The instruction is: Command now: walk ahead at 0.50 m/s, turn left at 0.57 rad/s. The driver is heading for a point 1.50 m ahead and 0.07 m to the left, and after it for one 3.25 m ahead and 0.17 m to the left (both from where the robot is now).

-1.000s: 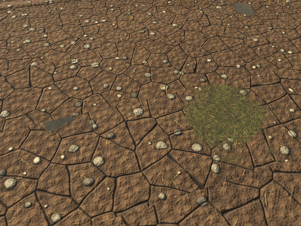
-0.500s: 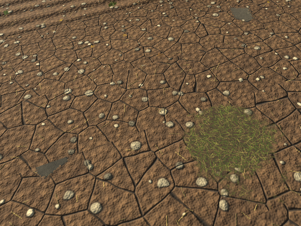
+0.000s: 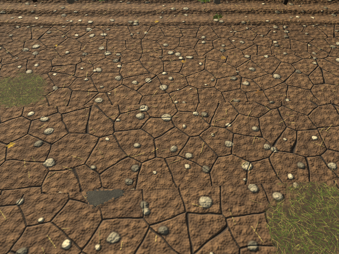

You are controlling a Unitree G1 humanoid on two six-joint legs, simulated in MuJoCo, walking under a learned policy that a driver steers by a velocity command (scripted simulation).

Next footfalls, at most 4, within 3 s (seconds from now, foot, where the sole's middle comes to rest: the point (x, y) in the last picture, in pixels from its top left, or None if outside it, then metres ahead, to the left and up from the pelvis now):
0.44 right None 0.45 -0.12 -0.94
0.86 left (147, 250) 0.57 0.08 -0.94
1.20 right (197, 247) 0.58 -0.14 -0.94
2.00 right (164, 202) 0.80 0.00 -0.94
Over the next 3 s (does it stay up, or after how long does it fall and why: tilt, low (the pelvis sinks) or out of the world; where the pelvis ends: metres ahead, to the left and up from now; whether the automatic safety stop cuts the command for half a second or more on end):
stays up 1.11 0.19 -0.35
